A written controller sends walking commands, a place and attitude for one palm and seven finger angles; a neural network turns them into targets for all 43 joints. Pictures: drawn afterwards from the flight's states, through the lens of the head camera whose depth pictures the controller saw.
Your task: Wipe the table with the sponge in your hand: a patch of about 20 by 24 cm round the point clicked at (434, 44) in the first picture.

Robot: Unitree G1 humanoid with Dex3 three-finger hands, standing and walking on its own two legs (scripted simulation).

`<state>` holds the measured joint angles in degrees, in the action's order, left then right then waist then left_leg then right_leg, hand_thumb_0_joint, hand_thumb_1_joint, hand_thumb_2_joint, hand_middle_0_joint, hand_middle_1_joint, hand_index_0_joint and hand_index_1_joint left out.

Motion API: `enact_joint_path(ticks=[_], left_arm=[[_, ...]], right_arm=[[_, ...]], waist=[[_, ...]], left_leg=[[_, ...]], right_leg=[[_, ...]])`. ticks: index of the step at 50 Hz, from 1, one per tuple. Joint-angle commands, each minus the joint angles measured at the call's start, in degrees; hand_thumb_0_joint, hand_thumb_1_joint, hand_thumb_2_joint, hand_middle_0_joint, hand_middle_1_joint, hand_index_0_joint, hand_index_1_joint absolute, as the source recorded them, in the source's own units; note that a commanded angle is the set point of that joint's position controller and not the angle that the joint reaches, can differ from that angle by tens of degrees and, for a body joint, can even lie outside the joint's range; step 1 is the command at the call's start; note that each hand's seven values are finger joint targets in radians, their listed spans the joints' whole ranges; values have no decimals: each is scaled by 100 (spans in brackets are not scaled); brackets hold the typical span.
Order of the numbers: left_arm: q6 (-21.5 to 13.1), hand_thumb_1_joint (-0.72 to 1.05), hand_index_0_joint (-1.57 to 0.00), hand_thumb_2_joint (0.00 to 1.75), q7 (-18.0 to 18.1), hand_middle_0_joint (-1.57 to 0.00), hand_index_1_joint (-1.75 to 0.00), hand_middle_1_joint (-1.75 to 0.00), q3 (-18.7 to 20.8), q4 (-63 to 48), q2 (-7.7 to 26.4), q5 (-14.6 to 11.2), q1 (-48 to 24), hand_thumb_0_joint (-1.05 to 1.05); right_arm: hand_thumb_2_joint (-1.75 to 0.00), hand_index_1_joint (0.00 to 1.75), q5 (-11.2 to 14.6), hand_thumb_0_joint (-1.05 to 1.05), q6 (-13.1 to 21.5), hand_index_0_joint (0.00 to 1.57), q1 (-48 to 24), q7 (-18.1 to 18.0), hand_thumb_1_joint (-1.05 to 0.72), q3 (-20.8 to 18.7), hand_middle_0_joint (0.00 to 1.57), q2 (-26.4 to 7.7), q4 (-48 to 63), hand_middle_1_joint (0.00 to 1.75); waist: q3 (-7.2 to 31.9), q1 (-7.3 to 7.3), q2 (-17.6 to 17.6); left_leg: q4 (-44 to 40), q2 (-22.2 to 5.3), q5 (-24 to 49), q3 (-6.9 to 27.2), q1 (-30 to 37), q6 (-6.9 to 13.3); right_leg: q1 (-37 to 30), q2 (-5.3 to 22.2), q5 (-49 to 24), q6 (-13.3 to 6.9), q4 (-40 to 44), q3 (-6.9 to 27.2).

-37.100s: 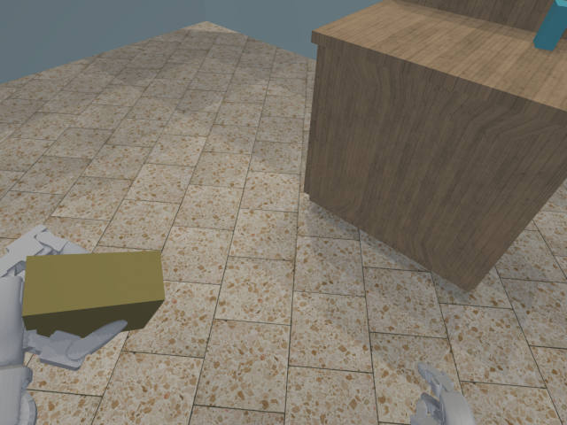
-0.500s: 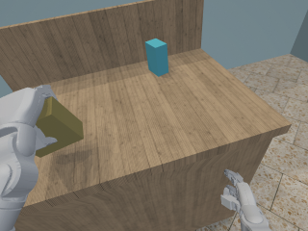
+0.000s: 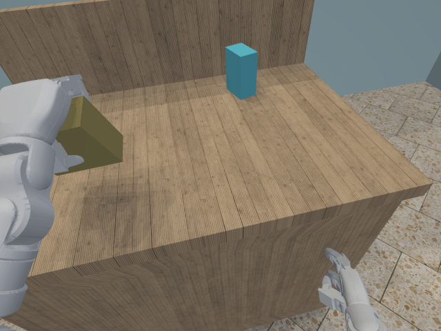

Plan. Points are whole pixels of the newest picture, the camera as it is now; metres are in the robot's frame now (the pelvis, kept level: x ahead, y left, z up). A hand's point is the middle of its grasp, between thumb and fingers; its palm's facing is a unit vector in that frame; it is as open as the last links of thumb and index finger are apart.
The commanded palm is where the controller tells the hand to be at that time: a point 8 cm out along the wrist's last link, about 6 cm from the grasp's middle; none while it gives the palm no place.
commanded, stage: turn the palm down, sponge in hand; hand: left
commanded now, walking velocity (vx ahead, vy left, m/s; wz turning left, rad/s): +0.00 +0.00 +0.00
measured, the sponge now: (76, 145) +0.30 +0.31 +0.20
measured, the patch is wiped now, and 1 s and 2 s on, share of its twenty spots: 0.10 0.10 0.10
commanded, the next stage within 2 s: none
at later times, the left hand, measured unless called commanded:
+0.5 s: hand (60, 136) +0.27 +0.31 +0.24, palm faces +0.46 -0.14 -0.88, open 9.8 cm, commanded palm +0.21 +0.27 +0.29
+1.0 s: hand (94, 153) +0.29 +0.28 +0.20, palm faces +0.22 -0.18 -0.96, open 9.8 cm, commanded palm +0.22 +0.28 +0.30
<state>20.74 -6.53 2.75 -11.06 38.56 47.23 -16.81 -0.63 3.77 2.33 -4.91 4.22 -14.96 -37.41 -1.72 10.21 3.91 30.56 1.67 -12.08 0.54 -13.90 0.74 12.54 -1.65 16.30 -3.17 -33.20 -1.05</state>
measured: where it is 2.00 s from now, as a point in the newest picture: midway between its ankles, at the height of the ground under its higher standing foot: outside the picture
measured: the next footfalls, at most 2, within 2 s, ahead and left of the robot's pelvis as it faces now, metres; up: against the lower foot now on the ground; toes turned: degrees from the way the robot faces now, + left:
none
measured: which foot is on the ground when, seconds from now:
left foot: down 0.00-1.00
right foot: down 0.00-1.00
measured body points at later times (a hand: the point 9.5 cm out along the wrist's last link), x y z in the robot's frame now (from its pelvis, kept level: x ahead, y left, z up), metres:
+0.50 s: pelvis +0.00 +0.02 +0.01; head -0.03 -0.03 +0.45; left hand +0.24 +0.31 +0.29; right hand +0.24 -0.17 -0.07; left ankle +0.05 +0.12 -0.73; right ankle +0.02 -0.09 -0.73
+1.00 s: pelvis +0.02 +0.01 +0.01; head +0.02 -0.04 +0.46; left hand +0.27 +0.28 +0.25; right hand +0.27 -0.18 -0.07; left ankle +0.05 +0.12 -0.73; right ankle +0.02 -0.09 -0.73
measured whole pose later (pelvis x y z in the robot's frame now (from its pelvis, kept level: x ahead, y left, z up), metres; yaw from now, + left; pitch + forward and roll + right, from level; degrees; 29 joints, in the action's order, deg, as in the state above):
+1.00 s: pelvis +0.02 +0.01 +0.01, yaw -2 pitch -1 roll +0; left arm 30.2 -7.5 3.7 -22.8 33.5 41.3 1.3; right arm 3.5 -5.5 1.3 -2.4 4.4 -15.0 -33.7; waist 1.0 6.2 7.0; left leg 25.0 1.3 -11.3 -1.2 -12.3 1.3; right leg 10.9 -2.0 14.2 -2.0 -26.5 0.9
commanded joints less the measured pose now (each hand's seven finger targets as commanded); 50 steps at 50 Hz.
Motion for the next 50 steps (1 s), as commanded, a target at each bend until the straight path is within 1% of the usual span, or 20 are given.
enact_joint_path(ticks=[1, 2, 5, 7, 10, 11, 15, 16, 19, 23, 26, 30, 31, 35, 36, 40, 43, 46, 49, 50], left_arm=[[-958, 10, -120, 130, 258, -120, -160, -160, 459, -1063, -227, -936, -693, 0], [-992, 10, -120, 130, 291, -120, -160, -160, 128, -1560, -588, -944, -206, 0], [-771, 10, -120, 130, 850, -120, -160, -160, 449, -2961, 165, -415, -977, 0], [-656, 10, -120, 130, 1307, -120, -160, -160, 964, -2705, 737, -11, -1177, 0], [-598, 10, -120, 130, 1793, -120, -160, -160, 1767, -2629, 1484, -28, -1682, 0], [-501, 10, -120, 130, 1852, -120, -160, -160, 1485, -2259, 982, -134, -1462, 0], [-208, 10, -120, 130, 1808, -120, -160, -160, 1491, -1420, 1005, -470, -1004, 0], [-45, 10, -120, 130, 1653, -120, -160, -160, 1217, -1123, 606, -574, -625, 0], [319, 10, -120, 130, 1140, -120, -160, -160, 923, -908, 391, -744, 294, 0], [481, 10, -120, 130, 588, -120, -160, -160, 209, -1354, -32, -694, 540, 0], [369, 10, -120, 130, 480, -120, -160, -160, 171, -2369, 322, -283, -290, 0], [-130, 10, -120, 130, 851, -120, -160, -160, 1138, -3873, 1766, 357, -1877, 0], [-203, 10, -120, 130, 993, -120, -160, -160, 1148, -3469, 1551, 344, -1394, 0], [30, 10, -120, 130, 1275, -120, -160, -160, 1443, -2217, 1340, -166, -1211, 0], [178, 10, -120, 130, 1210, -120, -160, -160, 1236, -1856, 975, -332, -1011, 0], [584, 10, -120, 130, 658, -120, -160, -160, 996, -1007, 746, -675, 84, 0], [761, 10, -120, 130, 234, -120, -160, -160, 608, -1169, 420, -741, 805, 0], [766, 10, -120, 130, 76, -120, -160, -160, 497, -2050, 397, -626, 935, 0], [625, 10, -120, 130, 126, -120, -160, -160, 1110, -3363, 1473, -126, 58, 0], [514, 10, -120, 130, 264, -120, -160, -160, 1428, -4190, 2007, 51, -584, 0]], right_arm=[[-90, 30, 183, 0, 507, 20, -1041, 46, -90, -215, 20, -260, 1194, 30], [-90, 30, 151, 0, 466, 20, -1041, 135, -90, -275, 20, -193, 1217, 30], [-90, 30, 152, 0, 344, 20, -1477, 331, -90, -187, 20, -112, 1419, 30], [-90, 30, -15, 0, 269, 20, -1409, 263, -90, -292, 20, -181, 1241, 30], [-90, 30, 39, 0, 193, 20, -1462, 129, -90, -247, 20, -171, 1181, 30], [-90, 30, 25, 0, 118, 20, -1470, 101, -90, -284, 20, -114, 1168, 30], [-90, 30, 209, 0, -169, 20, -1492, 142, -90, -204, 20, -173, 1094, 30], [-90, 30, 182, 0, -270, 20, -1491, 165, -90, -212, 20, -200, 1052, 30], [-90, 30, 248, 0, -452, 20, -1428, 217, -90, -201, 20, -268, 1143, 30], [-90, 30, 359, 0, -449, 20, -1404, 236, -90, -137, 20, -279, 1354, 30], [-90, 30, 338, 0, -285, 20, -1662, 167, -90, -133, 20, -258, 1466, 30], [-90, 30, 199, 0, -68, 20, -1807, 37, -90, -150, 20, -203, 1555, 30], [-90, 30, 109, 0, -14, 20, -1582, -3, -90, -226, 20, -186, 1443, 30], [-90, 30, 333, 0, -44, 20, -1640, 77, -90, -171, 20, -132, 1054, 30], [-90, 30, 292, 0, -144, 20, -1545, 86, -90, -200, 20, -172, 929, 30], [-90, 30, 445, 0, -417, 20, -1506, 182, -90, -106, 20, -273, 1109, 30], [-90, 30, 423, 0, -607, 20, -1343, 231, -90, -120, 20, -335, 1272, 30], [-90, 30, 449, 0, -572, 20, -1599, 267, -90, -109, 20, -287, 1520, 30], [-90, 30, 341, 0, -551, 20, -1786, 193, -90, -147, 20, -293, 1578, 30], [-90, 30, 355, 0, -429, 20, -2062, 188, -90, -67, 20, -218, 1676, 30]], waist=[[1734, -462, 305], [1832, -405, 329], [1572, -345, 943], [1297, -294, 683], [1335, -131, 393], [1417, -143, 256], [989, -155, 42], [779, -210, -114], [545, -243, -505], [493, -405, -350], [1111, -406, 73], [2330, -202, 696], [2487, -162, 591], [1565, -103, 364], [1365, -173, 187], [509, -178, -62], [717, -266, -407], [1272, -241, -211], [2305, -163, -47], [2631, -91, 347]], left_leg=[[-277, 52, 919, -57, 1271, -29], [-96, 77, 1374, -163, 1201, 27], [-500, -11, 463, -116, 966, -11], [-750, -64, -71, 80, 637, -51], [-917, -53, -262, 126, 628, 18], [-975, -48, -215, 149, 602, -10], [-1009, -54, -137, 55, 674, -33], [-1074, -75, -141, 55, 481, -71], [-1034, -127, -111, -42, 355, -17], [-1103, -149, -427, -3, 379, 46], [-1043, -97, -434, 100, 588, 127], [-728, -12, 527, 233, 1340, 231], [-668, 12, 859, 248, 1376, 187], [-706, 2, 1084, 333, 1229, 42], [-756, -58, 1125, 284, 1103, -4], [-834, -130, 1072, 107, 644, 2], [-839, -194, 1104, 25, 484, 40], [-737, -168, 1128, 18, 584, 109], [-556, -49, 1615, 56, 909, 218], [-517, -6, 1702, 112, 1116, 251]], right_leg=[[170, 197, -910, 127, 886, 145], [-146, 304, -1416, 102, 824, 242], [-45, 261, -100, -28, 938, 517], [-75, 173, 370, -102, 976, 507], [-192, 32, 783, -166, 1022, 765], [-422, -18, 584, -162, 985, 612], [-149, 28, 629, -122, 1217, 802], [-209, 17, 407, -73, 1260, 585], [-31, 129, 303, 92, 1335, 403], [216, 186, 367, 153, 1355, 299], [21, 159, 290, 74, 1113, 406], [-570, 24, -93, -155, 965, 953], [-723, 17, -349, -199, 860, 779], [-278, 38, -517, -233, 1120, 850], [-321, 81, -764, -171, 1166, 603], [37, 95, -971, -58, 1273, 541], [-137, 179, -1256, 83, 1212, 246], [-310, 193, -1274, 71, 1076, 276], [-801, 197, -1560, 24, 917, 609], [-885, 89, -1543, -64, 813, 819]])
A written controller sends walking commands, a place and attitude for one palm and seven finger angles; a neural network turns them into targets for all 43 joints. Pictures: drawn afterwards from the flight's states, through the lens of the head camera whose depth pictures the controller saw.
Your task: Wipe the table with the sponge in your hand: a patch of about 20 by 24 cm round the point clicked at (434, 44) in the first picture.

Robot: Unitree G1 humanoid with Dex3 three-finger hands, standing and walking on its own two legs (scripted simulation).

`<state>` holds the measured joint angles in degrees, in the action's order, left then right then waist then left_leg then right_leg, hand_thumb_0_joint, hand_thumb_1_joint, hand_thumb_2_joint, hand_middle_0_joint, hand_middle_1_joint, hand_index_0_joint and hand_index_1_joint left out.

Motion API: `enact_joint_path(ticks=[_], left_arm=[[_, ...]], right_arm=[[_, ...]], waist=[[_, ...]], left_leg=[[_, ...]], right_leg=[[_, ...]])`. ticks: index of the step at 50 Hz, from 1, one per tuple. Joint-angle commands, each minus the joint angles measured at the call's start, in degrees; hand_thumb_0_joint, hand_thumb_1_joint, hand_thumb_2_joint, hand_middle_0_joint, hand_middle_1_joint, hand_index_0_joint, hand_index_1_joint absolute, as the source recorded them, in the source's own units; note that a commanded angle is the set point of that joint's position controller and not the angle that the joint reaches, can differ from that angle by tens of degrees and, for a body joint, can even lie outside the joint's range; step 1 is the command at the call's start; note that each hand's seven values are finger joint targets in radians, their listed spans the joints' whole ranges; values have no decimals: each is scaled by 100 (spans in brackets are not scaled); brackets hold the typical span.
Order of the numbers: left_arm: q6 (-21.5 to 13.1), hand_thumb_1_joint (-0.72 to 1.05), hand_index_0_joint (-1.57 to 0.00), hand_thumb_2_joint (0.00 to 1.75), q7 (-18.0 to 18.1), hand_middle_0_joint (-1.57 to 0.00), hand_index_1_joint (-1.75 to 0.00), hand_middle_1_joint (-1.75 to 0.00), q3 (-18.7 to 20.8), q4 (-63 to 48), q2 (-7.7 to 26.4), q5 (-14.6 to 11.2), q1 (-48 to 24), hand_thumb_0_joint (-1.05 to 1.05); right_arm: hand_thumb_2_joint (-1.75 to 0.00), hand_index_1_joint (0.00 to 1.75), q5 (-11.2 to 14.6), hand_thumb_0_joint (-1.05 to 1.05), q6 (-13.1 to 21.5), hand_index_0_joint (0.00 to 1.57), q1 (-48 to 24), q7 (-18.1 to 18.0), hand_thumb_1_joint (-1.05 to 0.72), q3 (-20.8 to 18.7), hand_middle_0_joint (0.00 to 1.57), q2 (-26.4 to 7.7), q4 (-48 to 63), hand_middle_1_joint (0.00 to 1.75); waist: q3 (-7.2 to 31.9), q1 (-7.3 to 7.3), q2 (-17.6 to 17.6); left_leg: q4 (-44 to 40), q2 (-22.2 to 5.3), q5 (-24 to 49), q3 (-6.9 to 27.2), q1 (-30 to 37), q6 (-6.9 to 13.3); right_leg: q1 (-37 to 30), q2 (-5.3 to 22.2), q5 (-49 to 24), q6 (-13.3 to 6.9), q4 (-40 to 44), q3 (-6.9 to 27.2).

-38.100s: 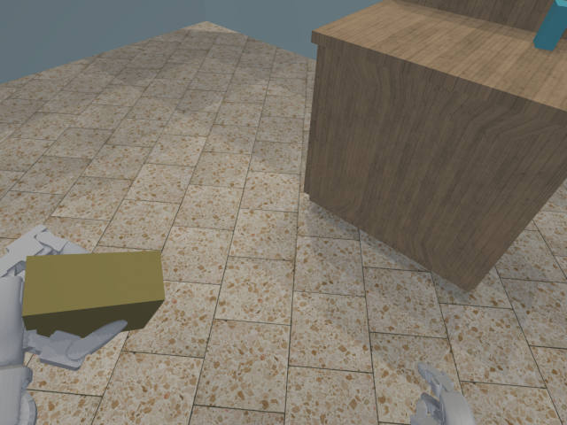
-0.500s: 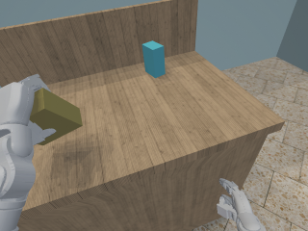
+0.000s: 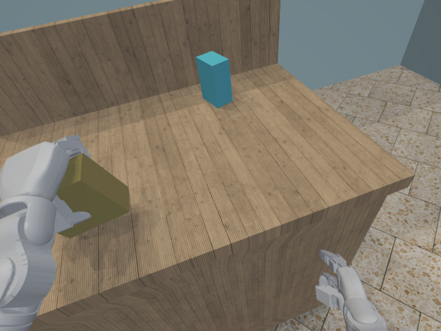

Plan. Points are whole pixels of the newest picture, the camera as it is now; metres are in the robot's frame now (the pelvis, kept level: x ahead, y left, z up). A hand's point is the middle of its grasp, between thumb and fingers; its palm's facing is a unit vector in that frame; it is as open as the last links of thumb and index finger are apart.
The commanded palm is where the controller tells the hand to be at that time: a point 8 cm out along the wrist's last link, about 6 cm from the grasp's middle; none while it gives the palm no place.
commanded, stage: turn the palm down, sponge in hand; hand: left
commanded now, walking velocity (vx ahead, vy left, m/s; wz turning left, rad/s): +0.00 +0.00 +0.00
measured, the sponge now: (84, 203) +0.26 +0.28 +0.14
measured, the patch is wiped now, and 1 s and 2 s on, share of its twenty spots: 0.10 0.10 0.15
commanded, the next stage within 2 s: move the sponge above the wiping area in 1.12 s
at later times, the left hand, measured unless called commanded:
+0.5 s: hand (78, 209) +0.23 +0.24 +0.17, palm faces +0.10 -0.15 -0.98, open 9.7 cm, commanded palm +0.18 +0.28 +0.30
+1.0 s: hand (59, 200) +0.21 +0.25 +0.21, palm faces +0.24 -0.04 -0.97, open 9.6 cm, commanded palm +0.17 +0.29 +0.30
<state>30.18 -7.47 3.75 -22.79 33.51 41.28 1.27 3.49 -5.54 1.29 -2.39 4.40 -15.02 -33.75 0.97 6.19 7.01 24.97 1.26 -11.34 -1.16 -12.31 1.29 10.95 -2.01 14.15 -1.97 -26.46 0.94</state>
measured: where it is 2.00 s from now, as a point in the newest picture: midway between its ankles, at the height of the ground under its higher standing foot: outside the picture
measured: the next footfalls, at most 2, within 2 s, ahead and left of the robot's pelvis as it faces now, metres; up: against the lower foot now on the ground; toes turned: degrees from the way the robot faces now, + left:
none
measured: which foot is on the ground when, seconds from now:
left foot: down 0.00-1.00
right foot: down 0.00-1.00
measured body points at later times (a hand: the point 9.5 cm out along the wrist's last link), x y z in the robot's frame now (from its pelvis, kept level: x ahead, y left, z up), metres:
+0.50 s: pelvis -0.01 +0.00 +0.00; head -0.02 -0.05 +0.44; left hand +0.22 +0.25 +0.23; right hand +0.25 -0.18 -0.07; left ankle +0.02 +0.11 -0.74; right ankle +0.00 -0.10 -0.74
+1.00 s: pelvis -0.02 +0.01 +0.00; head -0.04 -0.04 +0.44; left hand +0.20 +0.25 +0.26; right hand +0.25 -0.17 -0.07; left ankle +0.02 +0.11 -0.74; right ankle +0.00 -0.10 -0.74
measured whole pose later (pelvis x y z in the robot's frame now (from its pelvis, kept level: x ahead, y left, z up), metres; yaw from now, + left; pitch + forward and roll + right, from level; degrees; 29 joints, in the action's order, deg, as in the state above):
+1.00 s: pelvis -0.02 +0.01 +0.00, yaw +0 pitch -4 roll +0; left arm 22.2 -8.7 -2.8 -32.7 41.0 43.6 2.0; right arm 2.6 -0.3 2.4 -5.3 3.6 -14.3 -36.6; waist 0.8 10.2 6.1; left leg 27.8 1.3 -11.8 -0.8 -12.5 1.6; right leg 10.5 -2.0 14.2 -2.1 -28.2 0.6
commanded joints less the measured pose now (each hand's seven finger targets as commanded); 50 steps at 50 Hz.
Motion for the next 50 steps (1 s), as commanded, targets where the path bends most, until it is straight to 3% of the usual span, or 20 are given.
enact_joint_path(ticks=[1, 5, 6, 10, 11, 16, 19, 22, 25, 26, 30, 31, 34, 36, 38, 41, 44, 45, 47, 50], left_arm=[[-511, 10, -120, 130, 482, -120, -160, -160, 1357, -2988, 2534, 793, -2441, 0], [-627, 10, -120, 130, 982, -120, -160, -160, 1791, -2198, 2662, 733, -2528, 0], [-523, 10, -120, 130, 1013, -120, -160, -160, 1554, -1602, 2257, 554, -2443, 0], [-225, 10, -120, 130, 664, -120, -160, -160, 1062, 91, 1753, 72, -2283, 0], [-188, 10, -120, 130, 477, -120, -160, -160, 966, 437, 1621, -5, -1896, 0], [-171, 10, -120, 130, -120, -120, -160, -160, 136, 105, 872, -133, -1004, 0], [-310, 10, -120, 130, -202, -120, -160, -160, 579, -1274, 1613, 188, -1390, 0], [-528, 10, -120, 130, 14, -120, -160, -160, 1460, -2855, 2906, 636, -2471, 0], [-653, 10, -120, 130, 497, -120, -160, -160, 2133, -2777, 3481, 866, -2849, 0], [-638, 10, -120, 130, 588, -120, -160, -160, 1711, -2285, 2873, 743, -2735, 0], [-484, 10, -120, 130, 589, -120, -160, -160, 1299, -290, 2311, 300, -2962, 0], [-442, 10, -120, 130, 437, -120, -160, -160, 1143, 319, 2084, 190, -2571, 0], [-393, 10, -120, 130, -18, -120, -160, -160, 709, 928, 1661, 25, -1751, 0], [-380, 10, -120, 130, -224, -120, -160, -160, 228, 936, 1041, -124, -1100, 0], [-447, 10, -120, 130, -332, -120, -160, -160, 43, 314, 904, -120, -890, 0], [-563, 10, -120, 130, -284, -120, -160, -160, 165, -1322, 1178, 87, -1353, 0], [-720, 10, -120, 130, -20, -120, -160, -160, 1404, -2979, 2964, 595, -2728, 0], [-770, 10, -120, 130, 213, -120, -160, -160, 1888, -3477, 3593, 818, -3200, 0], [-810, 10, -120, 130, 563, -120, -160, -160, 1867, -2832, 3200, 811, -2799, 0], [-630, 10, -120, 130, 667, -120, -160, -160, 1612, -1298, 2706, 428, -3093, 0]], right_arm=[[-90, 30, -167, 0, 565, 20, -1759, -106, -90, -171, 20, -209, 1294, 30], [-90, 30, -62, 0, 690, 20, -1617, -85, -90, -220, 20, -157, 912, 30], [-90, 30, -81, 0, 629, 20, -1364, -113, -90, -276, 20, -189, 749, 30], [-90, 30, 145, 0, 536, 20, -1537, -140, -90, -163, 20, -274, 662, 30], [-90, 30, 58, 0, 455, 20, -1297, -165, -90, -166, 20, -330, 607, 30], [-90, 30, 145, 0, 472, 20, -1414, -109, -90, -100, 20, -289, 1045, 30], [-90, 30, 49, 0, 522, 20, -1648, -139, -90, -124, 20, -278, 1141, 30], [-90, 30, -88, 0, 735, 20, -1756, -206, -90, -153, 20, -211, 1200, 30], [-90, 30, -113, 0, 868, 20, -1725, -233, -90, -154, 20, -176, 970, 30], [-90, 30, -140, 0, 828, 20, -1509, -265, -90, -190, 20, -147, 863, 30], [-90, 30, 107, 0, 699, 20, -1506, -241, -90, -152, 20, -218, 595, 30], [-90, 30, 36, 0, 590, 20, -1337, -272, -90, -153, 20, -281, 519, 30], [-90, 30, 86, 0, 429, 20, -1248, -250, -90, -111, 20, -360, 715, 30], [-90, 30, 144, 0, 496, 20, -1273, -175, -90, -50, 20, -332, 958, 30], [-90, 30, 141, 0, 527, 20, -1338, -148, -90, -55, 20, -312, 1073, 30], [-90, 30, 112, 0, 780, 20, -1721, -159, -90, -63, 20, -207, 1345, 30], [-90, 30, -119, 0, 901, 20, -1706, -295, -90, -147, 20, -244, 1232, 30], [-90, 30, -135, 0, 1045, 20, -1835, -315, -90, -87, 20, -216, 1205, 30], [-90, 30, -145, 0, 1013, 20, -1420, -330, -90, -212, 20, -166, 895, 30], [-90, 30, 56, 0, 918, 20, -1375, -295, -90, -205, 20, -236, 665, 30]], waist=[[2716, 347, 254], [2026, 373, 196], [1843, 272, 53], [319, 171, -346], [241, 153, -591], [531, 107, -602], [1503, 179, -616], [2541, 354, 111], [2244, 491, 601], [2015, 395, 486], [480, 234, -205], [253, 203, -501], [206, 144, -998], [193, 123, -795], [455, 126, -699], [1233, 194, -442], [2367, 384, 260], [2390, 462, 718], [2298, 414, 797], [1109, 333, 333]], left_leg=[[164, 89, 1911, 297, 1000, 201], [235, 68, 1992, 428, 1152, 74], [190, 8, 1974, 390, 1062, 34], [-42, -48, 1114, 388, 591, -17], [-109, -107, 982, 362, 362, -49], [-175, -162, 510, 277, 216, 4], [-33, -75, 829, 212, 443, 125], [100, 77, 1442, 375, 825, 172], [111, 79, 1427, 482, 885, 98], [17, 38, 1425, 482, 782, 37], [-120, -73, 616, 524, 570, -57], [-192, -139, 397, 485, 333, -80], [-259, -165, 189, 359, 174, -51], [-355, -214, -186, 384, 56, -77], [-344, -211, -319, 352, 105, -1], [-226, -144, -284, 352, 291, 78], [-33, 39, 739, 485, 706, 164], [11, 39, 713, 536, 739, 173], [-10, 13, 1168, 615, 781, 23], [-119, -77, 878, 614, 804, -61]], right_leg=[[-916, 169, -1454, -231, 9, 506], [-430, 92, -1446, -449, 214, 996], [-459, 165, -1526, -371, 257, 704], [414, 125, -787, -231, 669, 655], [348, 204, -821, -134, 720, 371], [251, 312, -525, -4, 658, 136], [-279, 362, -686, 3, 540, 393], [-690, 225, -980, -191, 231, 660], [-468, 97, -655, -426, 232, 1061], [-491, 160, -644, -436, 251, 778], [531, 65, 145, -361, 826, 926], [553, 153, 180, -247, 919, 630], [592, 223, 181, -22, 927, 325], [607, 275, 253, -9, 889, 121], [451, 357, 302, 26, 865, 159], [119, 375, 545, -35, 681, 339], [-513, 267, -121, -221, 374, 718], [-542, 100, -38, -349, 222, 1016], [-490, 120, -305, -464, 173, 837], [249, 29, -58, -487, 587, 983]])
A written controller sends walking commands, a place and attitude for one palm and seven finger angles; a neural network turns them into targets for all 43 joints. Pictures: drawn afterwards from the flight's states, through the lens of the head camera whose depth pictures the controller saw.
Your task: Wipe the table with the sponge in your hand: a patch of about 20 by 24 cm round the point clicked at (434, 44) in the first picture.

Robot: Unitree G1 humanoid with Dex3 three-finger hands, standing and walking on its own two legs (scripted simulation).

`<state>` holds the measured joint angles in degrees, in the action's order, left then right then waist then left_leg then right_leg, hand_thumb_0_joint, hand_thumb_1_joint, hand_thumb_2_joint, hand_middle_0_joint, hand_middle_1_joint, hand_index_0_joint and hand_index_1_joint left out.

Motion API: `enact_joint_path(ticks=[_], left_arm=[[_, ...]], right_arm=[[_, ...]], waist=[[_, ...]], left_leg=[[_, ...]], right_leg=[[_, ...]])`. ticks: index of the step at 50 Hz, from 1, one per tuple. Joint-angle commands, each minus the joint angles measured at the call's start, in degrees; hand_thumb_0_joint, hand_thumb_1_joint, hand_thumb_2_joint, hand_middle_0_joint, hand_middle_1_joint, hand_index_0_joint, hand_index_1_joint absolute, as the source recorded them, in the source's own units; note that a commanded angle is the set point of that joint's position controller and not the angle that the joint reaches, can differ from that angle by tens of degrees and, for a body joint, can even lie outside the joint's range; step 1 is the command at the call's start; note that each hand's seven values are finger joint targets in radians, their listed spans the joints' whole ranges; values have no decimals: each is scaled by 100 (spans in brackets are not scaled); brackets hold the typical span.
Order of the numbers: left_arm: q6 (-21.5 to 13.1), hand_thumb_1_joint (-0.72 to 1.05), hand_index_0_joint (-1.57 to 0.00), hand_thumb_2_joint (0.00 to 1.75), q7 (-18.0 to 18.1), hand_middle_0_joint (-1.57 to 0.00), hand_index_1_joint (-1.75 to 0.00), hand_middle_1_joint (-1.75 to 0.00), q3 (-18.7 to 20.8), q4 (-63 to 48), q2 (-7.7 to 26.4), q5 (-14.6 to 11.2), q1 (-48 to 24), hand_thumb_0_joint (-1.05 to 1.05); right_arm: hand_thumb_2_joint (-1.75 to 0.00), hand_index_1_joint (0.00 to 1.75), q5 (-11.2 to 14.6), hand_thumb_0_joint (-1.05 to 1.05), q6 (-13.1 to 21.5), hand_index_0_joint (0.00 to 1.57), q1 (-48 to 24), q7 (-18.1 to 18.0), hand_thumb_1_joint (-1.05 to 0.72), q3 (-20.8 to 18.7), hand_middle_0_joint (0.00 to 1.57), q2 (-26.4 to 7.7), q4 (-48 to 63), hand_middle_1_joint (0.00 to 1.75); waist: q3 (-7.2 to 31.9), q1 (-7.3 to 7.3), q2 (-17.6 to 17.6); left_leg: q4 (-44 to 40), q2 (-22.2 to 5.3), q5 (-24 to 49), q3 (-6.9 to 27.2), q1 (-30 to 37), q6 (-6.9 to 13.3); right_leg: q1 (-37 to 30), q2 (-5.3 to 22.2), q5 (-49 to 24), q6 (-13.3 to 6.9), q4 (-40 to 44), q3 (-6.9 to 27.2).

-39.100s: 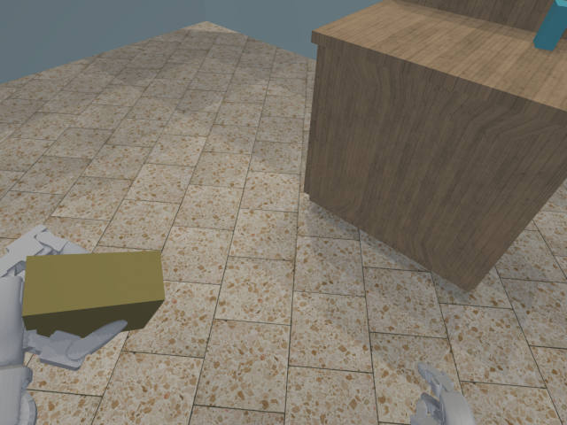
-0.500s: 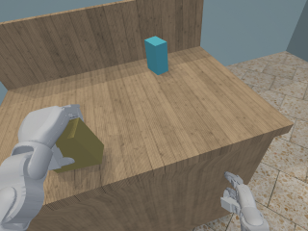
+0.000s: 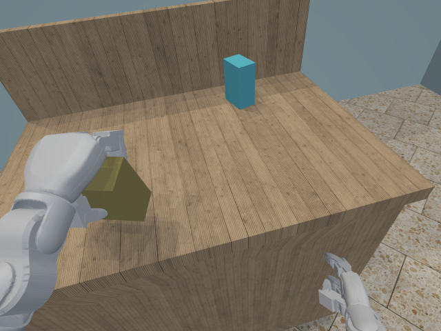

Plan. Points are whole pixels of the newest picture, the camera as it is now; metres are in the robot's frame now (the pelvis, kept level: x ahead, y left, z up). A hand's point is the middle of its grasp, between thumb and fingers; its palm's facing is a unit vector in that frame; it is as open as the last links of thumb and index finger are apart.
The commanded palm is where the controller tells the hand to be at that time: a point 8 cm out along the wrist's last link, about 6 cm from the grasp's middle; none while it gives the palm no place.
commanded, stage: turn the palm down, sponge in hand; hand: left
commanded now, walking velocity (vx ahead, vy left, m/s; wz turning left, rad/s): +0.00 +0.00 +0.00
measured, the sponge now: (103, 195) +0.24 +0.25 +0.16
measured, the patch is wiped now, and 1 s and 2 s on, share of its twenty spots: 0.10 0.15 0.15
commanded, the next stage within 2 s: move the sponge above the wiping area in 0.12 s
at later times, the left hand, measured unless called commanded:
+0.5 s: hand (65, 131) +0.25 +0.27 +0.28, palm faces +0.46 +0.03 -0.89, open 9.6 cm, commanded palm +0.19 +0.28 +0.30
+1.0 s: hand (56, 130) +0.26 +0.29 +0.27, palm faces +0.43 -0.02 -0.90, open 9.5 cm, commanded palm +0.19 +0.27 +0.29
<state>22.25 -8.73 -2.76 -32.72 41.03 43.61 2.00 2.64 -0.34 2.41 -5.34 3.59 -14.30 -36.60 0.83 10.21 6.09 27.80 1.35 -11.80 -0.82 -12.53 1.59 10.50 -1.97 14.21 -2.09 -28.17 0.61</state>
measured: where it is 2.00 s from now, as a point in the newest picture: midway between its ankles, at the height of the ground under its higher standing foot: outside the picture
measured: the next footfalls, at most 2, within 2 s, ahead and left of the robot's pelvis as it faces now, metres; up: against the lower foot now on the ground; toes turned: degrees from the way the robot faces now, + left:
none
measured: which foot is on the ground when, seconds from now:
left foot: down 0.00-1.00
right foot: down 0.00-1.00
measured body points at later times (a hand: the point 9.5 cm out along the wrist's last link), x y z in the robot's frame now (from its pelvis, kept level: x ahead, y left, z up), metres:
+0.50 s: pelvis +0.01 +0.00 +0.00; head -0.02 -0.04 +0.45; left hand +0.22 +0.26 +0.33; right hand +0.27 -0.18 -0.07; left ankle +0.04 +0.10 -0.74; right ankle +0.02 -0.10 -0.74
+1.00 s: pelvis +0.00 +0.00 +0.00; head -0.04 -0.06 +0.45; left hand +0.23 +0.29 +0.32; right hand +0.26 -0.18 -0.06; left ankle +0.04 +0.10 -0.74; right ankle +0.02 -0.10 -0.74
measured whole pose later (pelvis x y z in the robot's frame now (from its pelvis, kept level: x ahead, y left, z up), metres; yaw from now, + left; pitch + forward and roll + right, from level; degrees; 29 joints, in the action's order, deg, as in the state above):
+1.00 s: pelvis +0.00 +0.00 +0.00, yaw +0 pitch -3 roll +0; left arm 28.4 -6.3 5.7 -18.7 39.0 43.4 -8.6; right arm 4.7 -4.3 1.3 -4.0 5.3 -13.4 -35.9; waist 4.0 7.7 7.2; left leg 24.9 1.1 -10.4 -0.4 -11.9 1.2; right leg 9.7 -2.3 12.6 -1.9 -24.9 0.5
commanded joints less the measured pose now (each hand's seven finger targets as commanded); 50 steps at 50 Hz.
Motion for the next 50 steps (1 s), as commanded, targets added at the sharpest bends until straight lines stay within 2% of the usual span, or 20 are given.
enact_joint_path(ticks=[1, 3, 5, 6, 11, 15, 17, 20, 22, 25, 28, 31, 33, 37, 39, 40, 41, 45, 48, 50], left_arm=[[215, 10, -120, 130, 706, -120, -160, -160, 2074, 405, 1707, 94, -3071, 0], [299, 10, -120, 130, 453, -120, -160, -160, 1731, 1536, 1311, -88, -2540, 0], [358, 10, -120, 130, 180, -120, -160, -160, 1379, 2143, 856, -242, -1812, 0], [354, 10, -120, 130, 24, -120, -160, -160, 1212, 2128, 652, -358, -1413, 0], [342, 10, -120, 130, -235, -120, -160, -160, 574, 485, -76, -406, -775, 0], [184, 10, -120, 130, 86, -120, -160, -160, 1831, -2357, 1971, 263, -2834, 0], [59, 10, -120, 130, 472, -120, -160, -160, 2412, -2415, 2486, 560, -2841, 0], [205, 10, -120, 130, 832, -120, -160, -160, 2502, -1173, 2218, 407, -2790, 0], [320, 10, -120, 130, 749, -120, -160, -160, 2039, -146, 1620, 125, -2778, 0], [491, 10, -120, 130, 403, -120, -160, -160, 1567, 1371, 898, -193, -1747, 0], [543, 10, -120, 130, -25, -120, -160, -160, 1255, 1558, 505, -460, -614, 0], [515, 10, -120, 130, -145, -120, -160, -160, 761, 777, -110, -548, -120, 0], [404, 10, -120, 130, -119, -120, -160, -160, 886, -351, 202, -387, -540, 0], [162, 10, -120, 130, 364, -120, -160, -160, 1865, -2465, 1959, 442, -2539, 0], [129, 10, -120, 130, 701, -120, -160, -160, 2013, -2037, 1977, 664, -2602, 0], [250, 10, -120, 130, 805, -120, -160, -160, 2122, -1603, 1962, 639, -2674, 0], [368, 10, -120, 130, 774, -120, -160, -160, 1605, -656, 1348, 566, -2691, 0], [558, 10, -120, 130, 523, -120, -160, -160, 1257, 1203, 797, 103, -2260, 0], [612, 10, -120, 130, 117, -120, -160, -160, 983, 1320, 357, -145, -1228, 0], [643, 10, -120, 130, 9, -120, -160, -160, 786, 1101, 46, -231, -723, 0]], right_arm=[[-90, 30, 87, 0, 257, 20, -1325, -19, -90, -103, 20, -350, 827, 30], [-90, 30, 144, 0, 68, 20, -1242, 22, -90, -67, 20, -411, 815, 30], [-90, 30, 262, 0, 42, 20, -1374, 67, -90, 17, 20, -401, 1026, 30], [-90, 30, 200, 0, -36, 20, -1238, 95, -90, 15, 20, -474, 1107, 30], [-90, 30, 279, 0, 72, 20, -1609, 254, -90, 22, 20, -356, 1607, 30], [-90, 30, 74, 0, 338, 20, -1998, 117, -90, 50, 20, -288, 1693, 30], [-90, 30, -100, 0, 403, 20, -1494, 36, -90, -130, 20, -320, 1443, 30], [-90, 30, 55, 0, 380, 20, -1441, 52, -90, -142, 20, -318, 1129, 30], [-90, 30, 123, 0, 145, 20, -1209, 89, -90, -149, 20, -310, 954, 30], [-90, 30, 263, 0, -7, 20, -1431, 149, -90, -34, 20, -380, 1015, 30], [-90, 30, 217, 0, -215, 20, -1219, 203, -90, -23, 20, -496, 1251, 30], [-90, 30, 281, 0, -106, 20, -1441, 268, -90, 2, 20, -416, 1519, 30], [-90, 30, 225, 0, -17, 20, -1664, 258, -90, -12, 20, -382, 1555, 30], [-90, 30, -44, 0, 366, 20, -1598, 58, -90, -128, 20, -323, 1561, 30], [-90, 30, -67, 0, 318, 20, -1447, 25, -90, -170, 20, -311, 1337, 30], [-90, 30, 18, 0, 401, 20, -1569, 24, -90, -117, 20, -315, 1274, 30], [-90, 30, 2, 0, 314, 20, -1334, -16, -90, -121, 20, -315, 1064, 30], [-90, 30, 260, 0, 97, 20, -1455, 50, -90, -15, 20, -363, 962, 30], [-90, 30, 205, 0, -110, 20, -1389, 126, -90, 7, 20, -417, 1155, 30], [-90, 30, 290, 0, -44, 20, -1624, 206, -90, 34, 20, -345, 1337, 30]], waist=[[846, -120, 48], [242, -207, -680], [51, -204, -677], [109, -214, -745], [913, -201, -431], [2288, -61, 338], [2808, 20, 783], [2033, 41, 616], [1225, -154, 96], [150, -144, -456], [243, -171, -846], [512, -227, -605], [1079, -214, -435], [2549, -69, 620], [2499, -68, 714], [2129, 1, 722], [1575, -176, 435], [139, -239, -326], [314, -179, -572], [428, -196, -451]], left_leg=[[-468, -145, 889, 551, 655, -118], [-564, -178, 572, 524, 337, -140], [-634, -229, 385, 439, 300, -118], [-699, -270, 292, 428, 138, -143], [-650, -272, 90, 376, 256, -18], [-396, -45, 850, 439, 809, 173], [-274, -4, 1578, 596, 917, 111], [-284, -41, 1664, 577, 962, -30], [-395, -146, 1477, 525, 843, -130], [-531, -202, 928, 481, 453, -119], [-582, -268, 758, 328, 222, -94], [-607, -294, 341, 341, 226, -48], [-558, -239, 441, 332, 378, 36], [-361, -31, 1247, 560, 936, 149], [-324, -17, 1587, 575, 1088, 61], [-346, -22, 1368, 580, 1026, 52], [-421, -54, 1251, 519, 884, -25], [-652, -159, 389, 515, 499, -88], [-722, -219, 421, 398, 235, -100], [-682, -248, 205, 340, 262, -71]], right_leg=[[288, 99, -165, -375, 869, 667], [571, 110, -22, -212, 1040, 497], [759, 81, -21, -156, 1057, 392], [615, 168, -189, -79, 1028, 80], [227, 314, -226, -33, 834, 61], [-441, 103, -468, -211, 492, 688], [-824, 77, -936, -385, 207, 759], [-309, 14, -810, -540, 452, 1041], [38, 102, -702, -375, 751, 715], [618, 34, -421, -285, 998, 552], [401, 203, -692, -44, 963, 85], [362, 278, -394, -19, 952, 55], [88, 313, -395, -27, 889, 176], [-626, 76, -694, -289, 396, 670], [-549, 69, -758, -413, 402, 748], [-301, -29, -522, -500, 450, 954], [-75, 66, -443, -451, 617, 634], [765, 19, 172, -325, 1078, 644], [413, 166, -243, -120, 984, 138], [445, 174, -71, -89, 986, 243]])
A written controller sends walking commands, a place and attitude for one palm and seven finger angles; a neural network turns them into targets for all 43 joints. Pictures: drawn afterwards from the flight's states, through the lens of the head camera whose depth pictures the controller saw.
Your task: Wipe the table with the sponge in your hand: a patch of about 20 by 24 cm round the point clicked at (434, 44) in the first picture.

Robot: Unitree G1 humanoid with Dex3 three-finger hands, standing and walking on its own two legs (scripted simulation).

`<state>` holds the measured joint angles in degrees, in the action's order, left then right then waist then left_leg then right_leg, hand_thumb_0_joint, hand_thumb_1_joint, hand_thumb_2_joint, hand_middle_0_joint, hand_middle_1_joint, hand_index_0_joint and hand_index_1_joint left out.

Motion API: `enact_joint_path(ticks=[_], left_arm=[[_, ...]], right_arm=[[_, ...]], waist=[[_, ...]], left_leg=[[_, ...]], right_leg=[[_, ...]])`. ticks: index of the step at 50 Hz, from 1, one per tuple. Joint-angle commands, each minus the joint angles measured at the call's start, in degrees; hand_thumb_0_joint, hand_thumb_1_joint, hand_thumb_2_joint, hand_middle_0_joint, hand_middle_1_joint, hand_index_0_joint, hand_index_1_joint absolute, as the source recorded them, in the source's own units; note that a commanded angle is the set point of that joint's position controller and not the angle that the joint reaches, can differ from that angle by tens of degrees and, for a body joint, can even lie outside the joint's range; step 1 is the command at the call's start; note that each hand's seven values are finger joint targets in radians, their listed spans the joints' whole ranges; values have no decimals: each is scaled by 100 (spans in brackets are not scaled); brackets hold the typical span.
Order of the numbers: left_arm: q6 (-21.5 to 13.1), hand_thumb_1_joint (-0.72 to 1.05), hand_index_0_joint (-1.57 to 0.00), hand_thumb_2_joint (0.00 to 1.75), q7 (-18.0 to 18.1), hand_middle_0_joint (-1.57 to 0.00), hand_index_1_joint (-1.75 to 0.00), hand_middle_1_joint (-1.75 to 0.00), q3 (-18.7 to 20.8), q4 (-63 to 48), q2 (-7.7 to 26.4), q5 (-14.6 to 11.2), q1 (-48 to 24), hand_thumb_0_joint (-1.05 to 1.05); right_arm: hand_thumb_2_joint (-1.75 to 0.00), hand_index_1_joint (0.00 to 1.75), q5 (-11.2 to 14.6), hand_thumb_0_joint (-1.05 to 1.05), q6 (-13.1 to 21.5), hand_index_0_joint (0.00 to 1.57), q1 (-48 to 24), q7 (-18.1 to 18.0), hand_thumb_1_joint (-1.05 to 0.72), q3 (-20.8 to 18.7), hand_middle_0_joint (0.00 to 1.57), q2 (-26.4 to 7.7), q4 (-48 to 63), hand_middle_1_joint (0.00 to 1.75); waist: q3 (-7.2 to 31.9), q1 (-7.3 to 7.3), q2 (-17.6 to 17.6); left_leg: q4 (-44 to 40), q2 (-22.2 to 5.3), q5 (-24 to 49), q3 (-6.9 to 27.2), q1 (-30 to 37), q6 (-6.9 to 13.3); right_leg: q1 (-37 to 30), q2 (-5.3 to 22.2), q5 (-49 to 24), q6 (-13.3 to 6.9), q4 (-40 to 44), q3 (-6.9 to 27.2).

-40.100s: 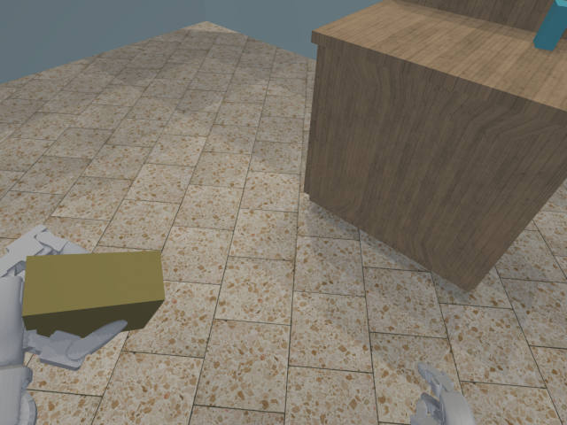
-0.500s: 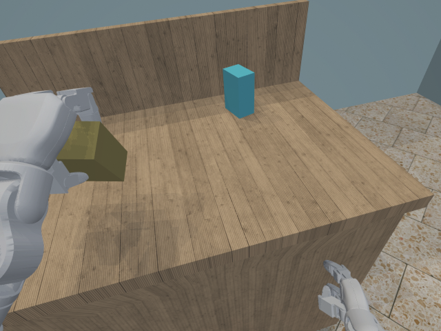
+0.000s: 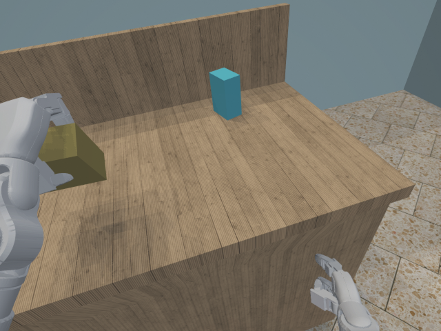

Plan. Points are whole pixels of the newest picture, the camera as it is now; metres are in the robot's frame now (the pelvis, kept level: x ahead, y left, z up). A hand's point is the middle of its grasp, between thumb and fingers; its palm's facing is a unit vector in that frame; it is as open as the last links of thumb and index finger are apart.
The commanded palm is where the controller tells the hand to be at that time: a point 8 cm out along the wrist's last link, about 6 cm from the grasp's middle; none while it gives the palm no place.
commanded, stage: move the sponge above the wiping area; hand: left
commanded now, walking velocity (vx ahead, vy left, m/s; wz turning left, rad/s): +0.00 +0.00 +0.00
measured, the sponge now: (59, 166) +0.27 +0.32 +0.22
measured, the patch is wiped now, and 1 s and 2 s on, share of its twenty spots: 0.15 0.15 0.15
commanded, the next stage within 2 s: none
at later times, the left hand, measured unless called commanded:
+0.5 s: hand (79, 192) +0.25 +0.28 +0.18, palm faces +0.16 -0.13 -0.98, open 9.4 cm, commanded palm +0.19 +0.27 +0.27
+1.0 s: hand (92, 197) +0.25 +0.26 +0.18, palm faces +0.17 -0.11 -0.98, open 9.4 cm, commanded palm +0.20 +0.26 +0.26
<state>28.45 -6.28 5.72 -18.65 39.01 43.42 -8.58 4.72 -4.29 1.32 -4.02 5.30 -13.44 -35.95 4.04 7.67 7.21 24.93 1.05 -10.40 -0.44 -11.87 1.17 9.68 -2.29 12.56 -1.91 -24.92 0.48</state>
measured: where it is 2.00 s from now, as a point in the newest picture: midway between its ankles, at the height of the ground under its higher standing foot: outside the picture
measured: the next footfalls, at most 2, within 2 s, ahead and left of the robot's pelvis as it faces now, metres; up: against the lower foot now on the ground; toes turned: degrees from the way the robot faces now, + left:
none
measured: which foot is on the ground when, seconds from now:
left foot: down 0.00-1.00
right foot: down 0.00-1.00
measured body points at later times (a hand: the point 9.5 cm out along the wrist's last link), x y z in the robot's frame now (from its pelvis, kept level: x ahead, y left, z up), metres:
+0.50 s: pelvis +0.01 -0.01 +0.00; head -0.02 -0.07 +0.44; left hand +0.24 +0.28 +0.24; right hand +0.26 -0.19 -0.07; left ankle +0.04 +0.10 -0.74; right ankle +0.01 -0.10 -0.74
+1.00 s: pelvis +0.01 +0.00 +0.00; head -0.01 -0.05 +0.45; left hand +0.23 +0.26 +0.23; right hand +0.27 -0.19 -0.07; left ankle +0.04 +0.10 -0.74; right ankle +0.01 -0.10 -0.74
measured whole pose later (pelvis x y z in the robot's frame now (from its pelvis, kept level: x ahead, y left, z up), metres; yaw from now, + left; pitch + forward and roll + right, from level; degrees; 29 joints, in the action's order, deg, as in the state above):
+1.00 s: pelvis +0.01 +0.00 +0.00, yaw +0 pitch -2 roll +0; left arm 29.4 -8.8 -2.9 -25.9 34.2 46.5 4.3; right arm 3.6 -3.7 1.5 -4.2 4.1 -14.6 -35.0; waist 2.8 8.3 6.9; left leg 26.0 1.0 -11.8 -0.7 -12.3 1.2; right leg 10.4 -2.4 14.1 -2.3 -26.4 0.8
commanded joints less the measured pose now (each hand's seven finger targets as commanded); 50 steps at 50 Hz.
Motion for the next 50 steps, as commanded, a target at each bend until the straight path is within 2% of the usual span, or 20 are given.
enact_joint_path(ticks=[1, 3, 7, 10, 11, 15, 18, 21, 24, 27, 29, 30, 31, 33, 35, 41, 45, 46, 47, 50], left_arm=[[10, 10, -120, 130, -295, -120, -160, -160, -212, -567, 62, -245, 604, 0], [-73, 10, -120, 130, -309, -120, -160, -160, -132, -1427, 304, -118, 259, 0], [-263, 10, -120, 130, 68, -120, -160, -160, 947, -2868, 2006, 552, -1434, 0], [-298, 10, -120, 130, 488, -120, -160, -160, 1217, -2412, 2247, 782, -1900, 0], [-217, 10, -120, 130, 486, -120, -160, -160, 703, -1730, 1559, 686, -1682, 0], [-7, 10, -120, 130, 262, -120, -160, -160, 392, -370, 981, 273, -1181, 0], [68, 10, -120, 130, -122, -120, -160, -160, 117, -166, 530, 34, -60, 0], [81, 10, -120, 130, -318, -120, -160, -160, -200, -644, 122, -54, 591, 0], [-38, 10, -120, 130, -313, -120, -160, -160, 158, -1743, 799, 201, -9, 0], [-218, 10, -120, 130, -33, -120, -160, -160, 607, -2853, 1651, 649, -1056, 0], [-225, 10, -120, 130, 238, -120, -160, -160, 806, -2335, 1812, 833, -1322, 0], [-152, 10, -120, 130, 313, -120, -160, -160, 770, -2069, 1731, 848, -1466, 0], [-75, 10, -120, 130, 298, -120, -160, -160, 415, -1393, 1229, 753, -1243, 0], [-3, 10, -120, 130, 249, -120, -160, -160, 348, -714, 1091, 553, -1249, 0], [43, 10, -120, 130, 184, -120, -160, -160, 352, -609, 1012, 415, -998, 0], [150, 10, -120, 130, -213, -120, -160, -160, -196, -1262, 224, 176, 374, 0], [50, 10, -120, 130, -40, -120, -160, -160, 629, -2248, 1425, 531, -394, 0], [35, 10, -120, 130, 20, -120, -160, -160, 509, -2095, 1273, 616, -448, 0], [-32, 10, -120, 130, 121, -120, -160, -160, 747, -2209, 1604, 737, -742, 0], [53, 10, -120, 130, 304, -120, -160, -160, 511, -1704, 1299, 737, -1047, 0]], right_arm=[[-90, 30, 47, 0, 344, 20, -1455, 80, -90, -148, 20, -450, 1353, 30], [-90, 30, -5, 0, 373, 20, -1599, 97, -90, -166, 20, -443, 1389, 30], [-90, 30, -195, 0, 633, 20, -1564, -60, -90, -245, 20, -436, 1375, 30], [-90, 30, -172, 0, 729, 20, -1524, -118, -90, -275, 20, -436, 1164, 30], [-90, 30, -181, 0, 681, 20, -1356, -153, -90, -295, 20, -408, 1043, 30], [-90, 30, 8, 0, 568, 20, -1495, -79, -90, -233, 20, -446, 904, 30], [-90, 30, -38, 0, 405, 20, -1371, -25, -90, -223, 20, -493, 998, 30], [-90, 30, 6, 0, 427, 20, -1494, 29, -90, -196, 20, -465, 1244, 30], [-90, 30, -59, 0, 436, 20, -1613, -5, -90, -219, 20, -473, 1299, 30], [-90, 30, -169, 0, 636, 20, -1558, -66, -90, -247, 20, -407, 1344, 30], [-90, 30, -187, 0, 621, 20, -1418, -97, -90, -313, 20, -427, 1177, 30], [-90, 30, -135, 0, 718, 20, -1571, -108, -90, -260, 20, -426, 1154, 30], [-90, 30, -166, 0, 664, 20, -1338, -148, -90, -268, 20, -417, 1038, 30], [-90, 30, -93, 0, 545, 20, -1332, -123, -90, -268, 20, -466, 881, 30], [-90, 30, -4, 0, 569, 20, -1545, -108, -90, -226, 20, -459, 970, 30], [-90, 30, -36, 0, 434, 20, -1613, 22, -90, -210, 20, -423, 1278, 30], [-90, 30, -87, 0, 457, 20, -1783, 3, -90, -185, 20, -445, 1329, 30], [-90, 30, -160, 0, 454, 20, -1600, -55, -90, -231, 20, -450, 1318, 30], [-90, 30, -142, 0, 458, 20, -1478, -36, -90, -253, 20, -447, 1232, 30], [-90, 30, -77, 0, 506, 20, -1604, -45, -90, -221, 20, -421, 1165, 30]], waist=[[242, 65, -583], [687, 56, -558], [1943, 168, 27], [1642, 227, 349], [1243, 106, 238], [110, 63, -290], [184, 75, -800], [396, 41, -751], [1115, 30, -683], [1831, 128, 34], [1711, 112, 58], [1317, 138, 131], [1002, 58, -18], [445, 18, -226], [323, 86, -235], [871, 92, -436], [1271, 155, -372], [1368, 127, -373], [1543, 116, -259], [968, 111, 67]], left_leg=[[-389, -215, 7, 310, 92, -14], [-291, -164, 176, 282, 197, 61], [-52, 32, 865, 417, 654, 151], [-68, 56, 901, 453, 795, 104], [-89, 32, 914, 406, 703, 55], [-164, -51, 416, 425, 436, -14], [-180, -107, 489, 340, 179, -11], [-125, -124, 450, 274, 128, 33], [-35, -54, 728, 265, 408, 127], [65, 58, 1354, 388, 820, 161], [55, 75, 1403, 400, 864, 113], [32, 68, 1164, 420, 844, 107], [-39, 26, 1067, 425, 676, 64], [-175, -43, 692, 446, 518, -4], [-165, -47, 565, 419, 495, 14], [-113, -89, 902, 304, 343, 50], [-37, -37, 1064, 345, 557, 124], [-1, 0, 1184, 341, 508, 135], [0, 10, 1338, 380, 675, 109], [-53, 7, 1058, 400, 723, 74]], right_leg=[[387, 254, 32, -92, 617, 148], [166, 299, -34, -87, 568, 263], [-390, 189, -209, -283, 274, 801], [-172, 76, -26, -469, 300, 1076], [-41, 132, -117, -452, 373, 797], [627, 135, 164, -360, 707, 849], [363, 257, -321, -155, 650, 448], [263, 295, -390, -110, 551, 348], [-57, 317, -568, -101, 442, 549], [-310, 210, -918, -272, 234, 742], [-273, 181, -793, -335, 269, 817], [19, 84, -493, -420, 323, 967], [70, 156, -433, -387, 369, 646], [361, 172, -114, -326, 600, 602], [477, 129, -58, -353, 585, 761], [-60, 257, -811, -191, 352, 355], [-138, 140, -763, -258, 272, 752], [-273, 194, -851, -267, 207, 581], [-274, 176, -886, -297, 246, 709], [158, 79, -452, -396, 366, 829]])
